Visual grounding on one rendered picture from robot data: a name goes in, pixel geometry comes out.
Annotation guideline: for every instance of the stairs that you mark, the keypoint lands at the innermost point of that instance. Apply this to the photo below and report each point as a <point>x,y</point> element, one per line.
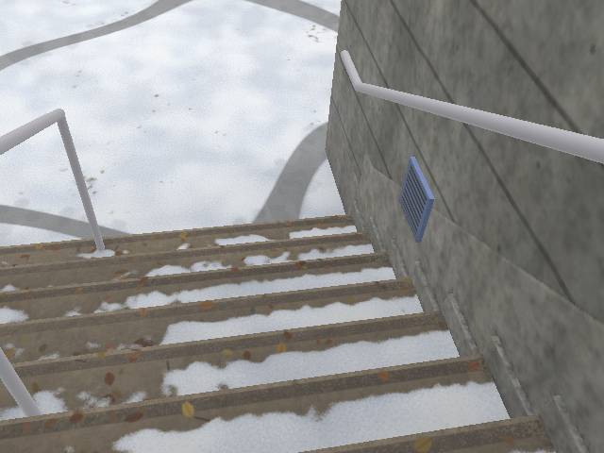
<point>289,336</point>

